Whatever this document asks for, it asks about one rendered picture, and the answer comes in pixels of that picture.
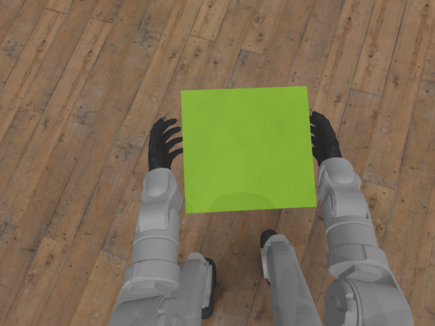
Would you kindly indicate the left robot hand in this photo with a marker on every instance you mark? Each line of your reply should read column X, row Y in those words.
column 158, row 153

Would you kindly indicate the left robot forearm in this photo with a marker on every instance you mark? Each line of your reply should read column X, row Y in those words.
column 153, row 270

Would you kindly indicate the robot right upper arm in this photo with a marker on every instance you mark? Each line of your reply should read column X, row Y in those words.
column 353, row 302

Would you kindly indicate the right robot forearm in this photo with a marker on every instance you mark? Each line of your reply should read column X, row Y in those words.
column 353, row 249

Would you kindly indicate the carton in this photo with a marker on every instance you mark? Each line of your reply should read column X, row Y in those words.
column 247, row 149

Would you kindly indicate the robot left upper arm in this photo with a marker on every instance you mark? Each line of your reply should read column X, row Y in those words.
column 161, row 310

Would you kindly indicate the robot left foot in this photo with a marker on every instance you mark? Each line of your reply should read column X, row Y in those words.
column 207, row 311

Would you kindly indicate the right robot hand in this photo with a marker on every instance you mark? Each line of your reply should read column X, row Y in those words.
column 325, row 142

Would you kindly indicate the right robot thigh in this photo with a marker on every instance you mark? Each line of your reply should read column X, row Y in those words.
column 292, row 303

